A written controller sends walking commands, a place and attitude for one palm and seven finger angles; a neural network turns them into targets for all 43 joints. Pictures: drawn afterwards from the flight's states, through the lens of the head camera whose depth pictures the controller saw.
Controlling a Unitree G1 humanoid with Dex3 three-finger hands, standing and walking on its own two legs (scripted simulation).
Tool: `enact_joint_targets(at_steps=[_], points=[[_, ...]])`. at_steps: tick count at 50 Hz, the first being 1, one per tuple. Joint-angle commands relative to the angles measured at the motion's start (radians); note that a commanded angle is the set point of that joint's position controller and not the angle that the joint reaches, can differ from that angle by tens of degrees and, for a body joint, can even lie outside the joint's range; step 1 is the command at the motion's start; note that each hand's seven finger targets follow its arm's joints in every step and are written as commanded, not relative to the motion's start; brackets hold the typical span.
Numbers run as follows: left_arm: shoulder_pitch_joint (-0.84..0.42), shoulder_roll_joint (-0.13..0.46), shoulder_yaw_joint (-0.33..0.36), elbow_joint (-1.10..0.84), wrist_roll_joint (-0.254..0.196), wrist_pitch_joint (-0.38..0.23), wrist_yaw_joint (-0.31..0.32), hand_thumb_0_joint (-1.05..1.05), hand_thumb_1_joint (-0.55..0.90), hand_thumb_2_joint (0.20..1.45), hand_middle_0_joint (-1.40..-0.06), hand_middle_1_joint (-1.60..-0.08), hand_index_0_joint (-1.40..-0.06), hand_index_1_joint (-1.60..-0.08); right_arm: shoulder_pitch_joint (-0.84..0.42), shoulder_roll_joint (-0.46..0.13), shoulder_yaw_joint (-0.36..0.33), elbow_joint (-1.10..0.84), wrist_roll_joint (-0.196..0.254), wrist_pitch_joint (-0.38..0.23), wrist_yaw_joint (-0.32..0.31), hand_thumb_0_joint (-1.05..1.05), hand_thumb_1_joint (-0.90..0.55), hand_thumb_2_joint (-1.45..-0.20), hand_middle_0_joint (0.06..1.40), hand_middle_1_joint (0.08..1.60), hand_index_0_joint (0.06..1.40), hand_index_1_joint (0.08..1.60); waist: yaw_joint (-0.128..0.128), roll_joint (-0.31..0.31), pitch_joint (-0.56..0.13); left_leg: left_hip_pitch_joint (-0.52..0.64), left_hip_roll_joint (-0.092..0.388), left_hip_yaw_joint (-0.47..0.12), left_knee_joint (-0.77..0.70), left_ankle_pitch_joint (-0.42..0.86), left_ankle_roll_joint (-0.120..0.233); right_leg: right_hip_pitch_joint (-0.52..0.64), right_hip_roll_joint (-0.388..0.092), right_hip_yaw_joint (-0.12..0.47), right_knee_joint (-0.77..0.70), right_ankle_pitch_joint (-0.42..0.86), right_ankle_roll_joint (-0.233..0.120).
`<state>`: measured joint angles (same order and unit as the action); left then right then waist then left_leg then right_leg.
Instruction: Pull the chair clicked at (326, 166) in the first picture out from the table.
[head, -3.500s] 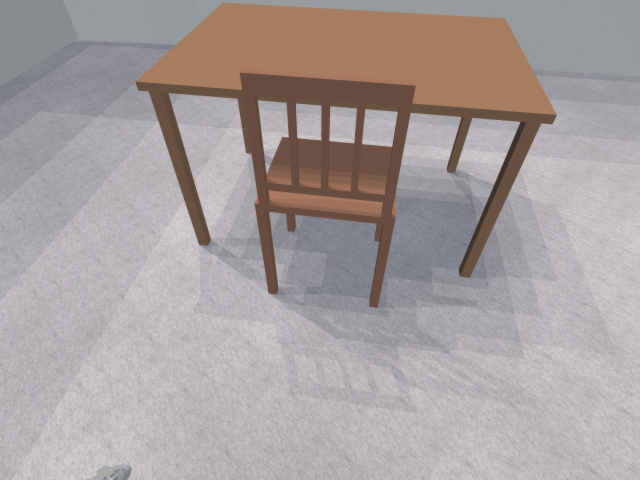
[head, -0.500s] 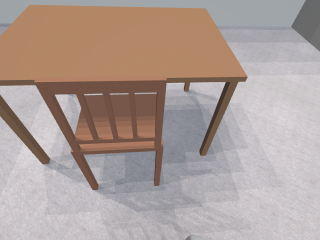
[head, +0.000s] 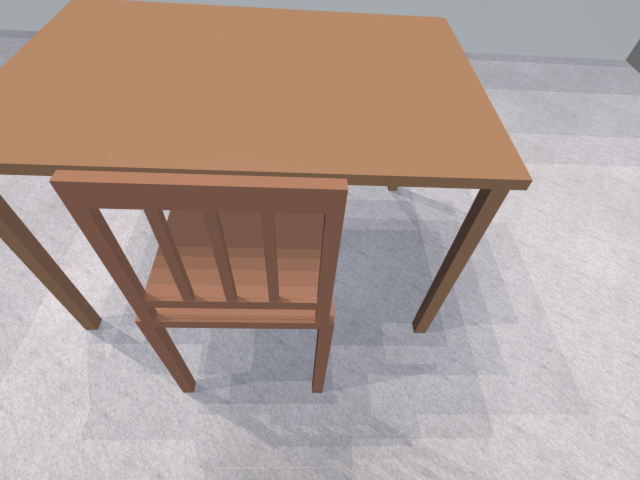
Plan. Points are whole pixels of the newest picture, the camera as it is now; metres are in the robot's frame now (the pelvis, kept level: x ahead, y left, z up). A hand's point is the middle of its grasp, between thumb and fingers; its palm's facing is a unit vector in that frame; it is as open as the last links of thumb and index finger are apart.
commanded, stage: come to a stop and stand still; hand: left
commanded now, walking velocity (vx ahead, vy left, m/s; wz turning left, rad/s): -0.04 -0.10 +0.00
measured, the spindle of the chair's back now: (222, 258) +0.46 +0.20 -0.08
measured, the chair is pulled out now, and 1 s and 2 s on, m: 0.00 0.00 0.00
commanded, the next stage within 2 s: look again from close up in 0.58 s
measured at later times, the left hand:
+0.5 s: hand out of the picture -0.05 +0.10 -0.17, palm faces +0.06 -0.99 -0.16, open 7.4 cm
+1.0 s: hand out of the picture -0.01 +0.19 -0.18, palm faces +0.04 -0.98 -0.18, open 7.4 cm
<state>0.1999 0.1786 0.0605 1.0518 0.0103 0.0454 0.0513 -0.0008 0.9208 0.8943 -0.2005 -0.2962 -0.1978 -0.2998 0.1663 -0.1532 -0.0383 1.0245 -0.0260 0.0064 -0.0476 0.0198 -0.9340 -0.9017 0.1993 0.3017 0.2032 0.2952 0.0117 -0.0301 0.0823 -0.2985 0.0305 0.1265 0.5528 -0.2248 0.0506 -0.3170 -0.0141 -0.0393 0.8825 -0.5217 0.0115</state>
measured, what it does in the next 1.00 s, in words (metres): steps on the spot: right foot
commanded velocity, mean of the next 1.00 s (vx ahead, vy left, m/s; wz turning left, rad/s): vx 0.00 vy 0.00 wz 0.00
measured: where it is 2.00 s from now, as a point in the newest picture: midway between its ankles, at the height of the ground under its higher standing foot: outside the picture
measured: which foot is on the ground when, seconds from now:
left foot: down 0.00-1.00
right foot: up 0.00-0.18, down 0.20-1.00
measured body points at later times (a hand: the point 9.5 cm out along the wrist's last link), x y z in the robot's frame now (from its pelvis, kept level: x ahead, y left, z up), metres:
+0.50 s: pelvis -0.04 -0.05 +0.01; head -0.06 -0.05 +0.46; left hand -0.05 +0.16 -0.16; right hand -0.04 -0.29 -0.15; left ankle +0.04 +0.09 -0.73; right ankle -0.06 -0.14 -0.73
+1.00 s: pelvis -0.03 +0.02 +0.00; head -0.04 +0.04 +0.45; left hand -0.01 +0.24 -0.17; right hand -0.04 -0.20 -0.15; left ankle +0.02 +0.09 -0.73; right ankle -0.06 -0.14 -0.73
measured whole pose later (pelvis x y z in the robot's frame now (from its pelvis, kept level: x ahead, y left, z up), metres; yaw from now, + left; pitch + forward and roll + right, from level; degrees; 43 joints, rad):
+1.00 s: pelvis -0.03 +0.02 +0.00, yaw +0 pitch -2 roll -2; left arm 0.30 0.17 0.01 1.03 0.02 -0.01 0.05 0.01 0.91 0.89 -0.20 -0.30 -0.20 -0.30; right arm 0.33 -0.12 0.00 1.08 -0.02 0.00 -0.03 0.05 -0.95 -0.90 0.20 0.30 0.21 0.30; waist -0.01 -0.01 0.01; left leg -0.33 -0.02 0.03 0.58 -0.22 0.07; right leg -0.15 -0.03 -0.03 0.51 -0.33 0.02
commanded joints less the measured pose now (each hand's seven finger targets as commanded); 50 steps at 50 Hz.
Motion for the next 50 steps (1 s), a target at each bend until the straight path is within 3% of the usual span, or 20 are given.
enact_joint_targets(at_steps=[1, 5, 8, 9, 11, 12, 13, 16, 19, 25, 32, 33, 34, 35, 36, 39, 41, 42, 45, 50], points=[[0.103, 0.052, 0.003, -0.036, 0.004, -0.001, -0.005, 0.0, 0.9, 0.9, -0.2, -0.3, -0.2, -0.3, 0.018, -0.159, -0.029, -0.053, -0.002, 0.006, -0.004, 0.0, -0.9, -0.9, 0.2, 0.3, 0.2, 0.3, 0.003, 0.164, -0.108, 0.135, 0.271, -0.223, -0.19, 0.585, 0.154, -0.053, -0.015, 0.051, 0.098, -0.002, 0.006], [0.113, 0.047, -0.009, -0.043, 0.008, -0.004, -0.012, 0.0, 0.9, 0.9, -0.2, -0.3, -0.2, -0.3, 0.02, -0.17, -0.04, -0.054, 0.003, 0.01, 0.004, 0.0, -0.9, -0.9, 0.2, 0.3, 0.2, 0.3, -0.021, 0.176, -0.165, 0.182, 0.265, -0.242, -0.23, 0.308, 0.139, -0.007, -0.024, 0.023, -0.086, 0.018, 0.005], [0.175, 0.039, -0.016, -0.017, 0.01, -0.016, -0.01, 0.0, 0.9, 0.9, -0.2, -0.3, -0.2, -0.3, 0.01, -0.166, -0.043, -0.043, 0.009, 0.016, 0.016, 0.0, -0.9, -0.9, 0.2, 0.3, 0.2, 0.3, 0.002, 0.151, -0.157, 0.111, 0.216, -0.212, -0.196, 0.133, 0.083, 0.13, -0.017, -0.004, -0.379, 0.204, 0.001], [0.192, 0.051, -0.018, -0.009, 0.016, -0.024, -0.008, 0.0, 0.9, 0.9, -0.2, -0.3, -0.2, -0.3, 0.012, -0.142, -0.041, -0.041, 0.016, 0.017, 0.02, 0.0, -0.9, -0.9, 0.2, 0.3, 0.2, 0.3, 0.004, 0.079, -0.137, 0.084, 0.154, -0.166, -0.146, 0.055, 0.036, 0.153, -0.031, 0.021, -0.518, 0.292, -0.001], [0.103, 0.14, -0.02, -0.029, 0.018, -0.039, -0.006, 0.0, 0.9, 0.9, -0.2, -0.3, -0.2, -0.3, 0.005, -0.061, -0.022, -0.056, 0.026, 0.026, 0.031, 0.0, -0.9, -0.9, 0.2, 0.3, 0.2, 0.3, -0.036, -0.153, -0.027, 0.04, 0.024, -0.083, -0.054, -0.112, -0.058, -0.006, -0.232, 0.272, -0.661, 0.235, -0.085], [0.058, 0.152, -0.023, -0.041, 0.013, -0.042, -0.011, 0.0, 0.9, 0.9, -0.2, -0.3, -0.2, -0.3, 0.01, -0.066, -0.02, -0.05, 0.02, 0.025, 0.036, 0.0, -0.9, -0.9, 0.2, 0.3, 0.2, 0.3, -0.047, -0.125, -0.028, 0.114, 0.018, -0.086, -0.039, -0.101, -0.065, -0.091, -0.261, 0.266, -0.68, 0.161, -0.12], [0.045, 0.138, -0.024, -0.038, 0.011, -0.049, -0.009, 0.0, 0.9, 0.9, -0.2, -0.3, -0.2, -0.3, -0.009, -0.064, -0.017, -0.039, 0.014, 0.028, 0.036, 0.0, -0.9, -0.9, 0.2, 0.3, 0.2, 0.3, -0.038, -0.171, -0.005, 0.109, 0.026, -0.099, -0.024, -0.066, -0.063, -0.102, -0.22, 0.259, -0.677, 0.196, -0.115], [0.076, 0.099, -0.036, -0.002, 0.0, -0.059, -0.01, 0.0, 0.9, 0.9, -0.2, -0.3, -0.2, -0.3, 0.048, -0.06, -0.003, 0.017, 0.017, 0.013, 0.028, 0.0, -0.9, -0.9, 0.2, 0.3, 0.2, 0.3, -0.044, -0.076, -0.014, 0.156, 0.043, -0.12, -0.106, 0.089, -0.053, -0.033, -0.154, 0.166, -0.61, 0.334, -0.075], [0.11, 0.078, -0.038, 0.019, -0.004, -0.06, -0.011, 0.0, 0.9, 0.9, -0.2, -0.3, -0.2, -0.3, 0.075, -0.075, 0.004, 0.051, 0.016, 0.006, 0.022, 0.0, -0.9, -0.9, 0.2, 0.3, 0.2, 0.3, -0.029, -0.061, 0.002, 0.139, 0.062, -0.148, -0.16, 0.09, -0.054, 0.003, -0.11, 0.143, -0.623, 0.213, -0.044], [0.127, 0.08, -0.03, 0.035, 0.0, -0.043, -0.013, 0.0, 0.9, 0.9, -0.2, -0.3, -0.2, -0.3, 0.138, -0.054, 0.011, 0.096, 0.009, 0.022, 0.023, 0.0, -0.9, -0.9, 0.2, 0.3, 0.2, 0.3, -0.028, -0.007, 0.127, 0.116, 0.051, -0.123, -0.12, -0.014, -0.06, -0.119, -0.129, 0.165, -0.719, -0.079, -0.064], [0.155, 0.05, -0.029, 0.053, -0.006, -0.044, -0.017, 0.0, 0.9, 0.9, -0.2, -0.3, -0.2, -0.3, 0.204, -0.037, 0.02, 0.116, 0.007, 0.005, 0.013, 0.0, -0.9, -0.9, 0.2, 0.3, 0.2, 0.3, -0.018, 0.076, 0.087, 0.055, 0.054, -0.155, -0.171, -0.022, -0.058, -0.017, -0.094, 0.131, -0.644, 0.03, -0.064], [0.163, 0.047, -0.029, 0.055, -0.008, -0.044, -0.017, 0.0, 0.9, 0.9, -0.2, -0.3, -0.2, -0.3, 0.212, -0.035, 0.021, 0.118, 0.007, 0.002, 0.011, 0.0, -0.9, -0.9, 0.2, 0.3, 0.2, 0.3, -0.014, 0.076, 0.066, 0.052, 0.056, -0.161, -0.181, -0.011, -0.056, 0.012, -0.089, 0.122, -0.629, 0.064, -0.063], [0.251, 0.056, -0.05, 0.063, 0.02, -0.091, 0.02, 0.0, 0.9, 0.9, -0.2, -0.3, -0.2, -0.3, 0.073, -0.053, 0.029, 0.042, 0.009, -0.024, 0.023, 0.0, -0.9, -0.9, 0.2, 0.3, 0.2, 0.3, 0.04, 0.036, 0.094, -0.064, 0.029, -0.119, 0.089, 0.025, -0.083, 0.034, -0.162, 0.235, -0.616, 0.685, -0.016], [0.218, 0.105, -0.036, 0.043, 0.018, -0.101, 0.022, 0.0, 0.9, 0.9, -0.2, -0.3, -0.2, -0.3, 0.126, -0.019, 0.032, -0.002, 0.017, -0.022, 0.024, 0.0, -0.9, -0.9, 0.2, 0.3, 0.2, 0.3, -0.031, -0.015, 0.03, -0.071, 0.023, -0.112, 0.095, -0.068, -0.081, 0.141, -0.251, 0.211, -0.566, 1.015, -0.035], [0.21, 0.101, -0.035, 0.018, 0.011, -0.1, 0.015, 0.0, 0.9, 0.9, -0.2, -0.3, -0.2, -0.3, 0.184, 0.005, 0.029, 0.007, 0.014, -0.023, 0.02, 0.0, -0.9, -0.9, 0.2, 0.3, 0.2, 0.3, -0.028, 0.002, -0.065, -0.017, 0.023, -0.106, 0.076, -0.079, -0.055, 0.194, -0.24, 0.163, -0.499, 1.039, -0.069], [0.164, 0.083, -0.034, -0.019, 0.0, -0.096, 0.014, 0.0, 0.9, 0.9, -0.2, -0.3, -0.2, -0.3, 0.243, -0.033, 0.025, 0.014, 0.024, -0.037, 0.02, 0.0, -0.9, -0.9, 0.2, 0.3, 0.2, 0.3, -0.043, -0.039, -0.206, 0.065, 0.023, -0.136, -0.024, 0.167, -0.044, 0.263, -0.126, 0.079, -0.405, 0.786, -0.087], [0.191, 0.047, -0.036, -0.024, 0.002, -0.078, 0.016, 0.0, 0.9, 0.9, -0.2, -0.3, -0.2, -0.3, 0.234, -0.067, 0.022, 0.01, 0.017, -0.041, 0.016, 0.0, -0.9, -0.9, 0.2, 0.3, 0.2, 0.3, -0.021, 0.009, -0.119, 0.048, 0.074, -0.188, -0.038, 0.28, -0.017, 0.174, -0.078, 0.061, -0.407, 0.521, -0.068], [0.201, 0.039, -0.039, -0.023, 0.005, -0.069, 0.013, 0.0, 0.9, 0.9, -0.2, -0.3, -0.2, -0.3, 0.228, -0.075, 0.02, 0.008, 0.017, -0.04, 0.015, 0.0, -0.9, -0.9, 0.2, 0.3, 0.2, 0.3, -0.015, 0.098, -0.082, 0.023, 0.086, -0.228, -0.069, 0.285, -0.001, 0.153, -0.061, 0.051, -0.404, 0.391, -0.062], [0.232, 0.035, -0.047, -0.025, 0.009, -0.057, 0.007, 0.0, 0.9, 0.9, -0.2, -0.3, -0.2, -0.3, 0.189, -0.087, 0.019, -0.012, 0.014, -0.032, 0.015, 0.0, -0.9, -0.9, 0.2, 0.3, 0.2, 0.3, 0.002, 0.159, 0.017, -0.064, 0.097, -0.289, -0.157, 0.1, 0.02, 0.122, -0.037, 0.037, -0.431, 0.237, -0.055], [0.223, 0.043, -0.047, -0.046, 0.014, -0.049, -0.002, 0.0, 0.9, 0.9, -0.2, -0.3, -0.2, -0.3, 0.171, -0.114, 0.008, -0.024, 0.013, -0.023, 0.022, 0.0, -0.9, -0.9, 0.2, 0.3, 0.2, 0.3, -0.005, 0.073, 0.037, -0.088, 0.1, -0.347, -0.288, -0.208, 0.022, 0.102, -0.033, 0.014, -0.414, 0.193, -0.045]])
